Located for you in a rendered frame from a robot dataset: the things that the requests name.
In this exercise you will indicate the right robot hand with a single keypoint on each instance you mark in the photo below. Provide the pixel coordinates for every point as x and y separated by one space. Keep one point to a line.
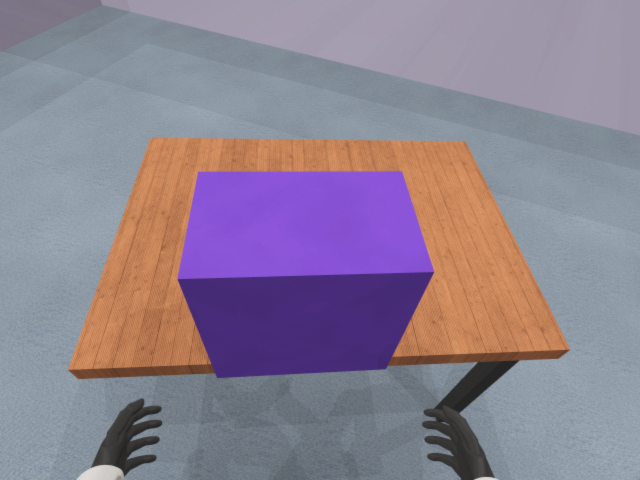
468 460

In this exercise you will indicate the table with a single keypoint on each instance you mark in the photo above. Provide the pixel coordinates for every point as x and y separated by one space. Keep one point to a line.
482 303

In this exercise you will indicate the left robot hand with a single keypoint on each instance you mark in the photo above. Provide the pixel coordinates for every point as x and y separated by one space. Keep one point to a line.
117 447

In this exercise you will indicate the carton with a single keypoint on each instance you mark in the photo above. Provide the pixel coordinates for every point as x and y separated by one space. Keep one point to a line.
294 272

